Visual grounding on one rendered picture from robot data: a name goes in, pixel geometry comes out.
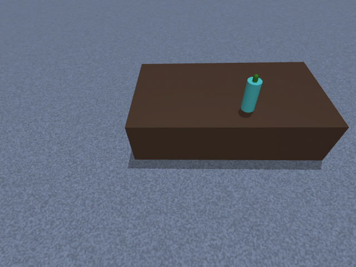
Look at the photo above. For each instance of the bottle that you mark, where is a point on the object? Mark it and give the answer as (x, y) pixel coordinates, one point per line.
(251, 93)

